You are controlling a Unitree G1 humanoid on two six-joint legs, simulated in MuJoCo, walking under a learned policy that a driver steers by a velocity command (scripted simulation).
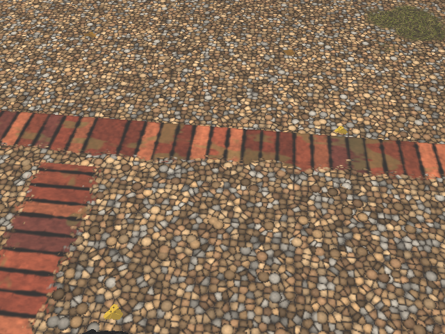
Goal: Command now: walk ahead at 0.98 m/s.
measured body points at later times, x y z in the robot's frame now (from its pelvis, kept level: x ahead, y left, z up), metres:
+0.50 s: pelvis +0.48 -0.01 +0.00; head +0.51 +0.00 +0.44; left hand +0.37 +0.23 -0.14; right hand +0.72 -0.21 -0.09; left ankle +0.72 +0.13 -0.68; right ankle +0.32 -0.07 -0.73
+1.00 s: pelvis +0.98 +0.02 -0.01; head +1.01 +0.02 +0.43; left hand +1.22 +0.21 -0.11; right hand +0.86 -0.21 -0.15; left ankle +0.78 +0.09 -0.73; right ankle +1.21 -0.09 -0.69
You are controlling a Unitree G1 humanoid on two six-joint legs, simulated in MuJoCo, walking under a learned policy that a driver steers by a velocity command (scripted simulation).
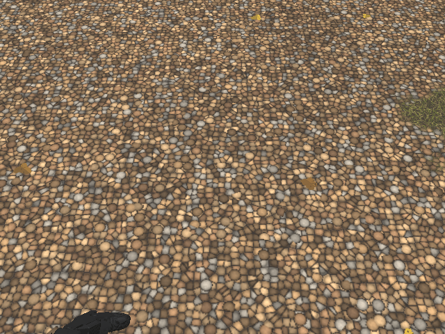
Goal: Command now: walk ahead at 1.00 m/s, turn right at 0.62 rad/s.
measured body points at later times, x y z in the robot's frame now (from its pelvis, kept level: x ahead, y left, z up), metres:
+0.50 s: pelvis +0.51 -0.02 -0.02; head +0.53 -0.03 +0.43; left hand +0.53 +0.28 -0.14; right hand +0.70 -0.30 -0.08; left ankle +0.72 +0.06 -0.74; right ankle +0.24 -0.03 -0.72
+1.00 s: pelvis +0.97 -0.16 -0.06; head +1.00 -0.17 +0.39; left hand +1.28 -0.06 -0.13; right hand +0.77 -0.34 -0.19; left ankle +0.76 +0.04 -0.69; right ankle +1.05 -0.25 -0.77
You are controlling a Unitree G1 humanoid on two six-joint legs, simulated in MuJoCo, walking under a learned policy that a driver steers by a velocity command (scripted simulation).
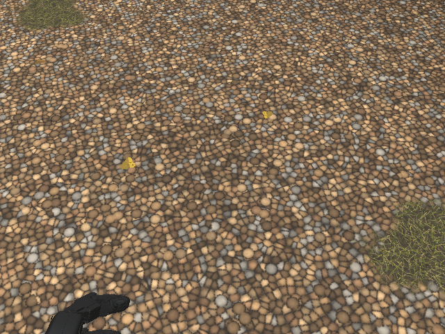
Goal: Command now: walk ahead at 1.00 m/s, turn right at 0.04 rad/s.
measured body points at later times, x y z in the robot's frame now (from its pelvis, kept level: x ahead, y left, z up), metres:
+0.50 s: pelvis +0.48 +0.04 +0.01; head +0.51 +0.04 +0.46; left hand +0.48 +0.31 -0.13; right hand +0.63 -0.22 -0.10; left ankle +0.57 +0.12 -0.71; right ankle +0.27 -0.07 -0.58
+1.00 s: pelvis +0.92 +0.02 +0.02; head +0.97 +0.02 +0.47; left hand +0.98 +0.32 -0.07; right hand +1.11 -0.24 -0.09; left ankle +0.83 +0.12 -0.60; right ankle +1.00 -0.08 -0.71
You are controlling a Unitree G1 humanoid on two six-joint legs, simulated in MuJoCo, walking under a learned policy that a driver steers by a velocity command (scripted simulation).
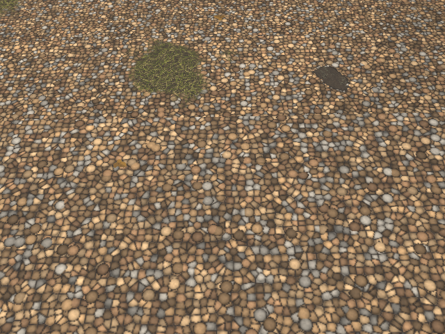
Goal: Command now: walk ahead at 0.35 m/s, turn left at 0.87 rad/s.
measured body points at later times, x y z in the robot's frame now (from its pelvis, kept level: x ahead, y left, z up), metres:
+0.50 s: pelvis +0.19 +0.00 +0.00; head +0.24 +0.03 +0.44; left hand +0.30 +0.32 -0.10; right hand +0.43 -0.22 -0.09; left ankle +0.25 +0.08 -0.74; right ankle +0.28 -0.15 -0.67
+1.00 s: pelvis +0.26 -0.05 +0.00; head +0.27 -0.04 +0.45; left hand +0.29 +0.23 -0.12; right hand +0.49 -0.23 -0.11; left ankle +0.25 +0.09 -0.74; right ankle +0.30 -0.16 -0.74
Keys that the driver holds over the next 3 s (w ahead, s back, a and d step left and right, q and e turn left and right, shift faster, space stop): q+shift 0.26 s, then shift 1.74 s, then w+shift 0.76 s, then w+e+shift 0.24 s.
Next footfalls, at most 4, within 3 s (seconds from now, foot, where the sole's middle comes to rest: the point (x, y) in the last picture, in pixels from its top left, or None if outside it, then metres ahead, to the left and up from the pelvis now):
0.24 left None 0.29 0.10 -0.77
0.68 right None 0.34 -0.14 -0.77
2.34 left None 0.37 0.17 -0.77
2.84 right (171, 208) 0.85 0.22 -0.77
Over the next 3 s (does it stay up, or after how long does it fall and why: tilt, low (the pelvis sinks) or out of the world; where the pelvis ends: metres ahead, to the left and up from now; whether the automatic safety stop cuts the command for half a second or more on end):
stays up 0.79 0.23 -0.01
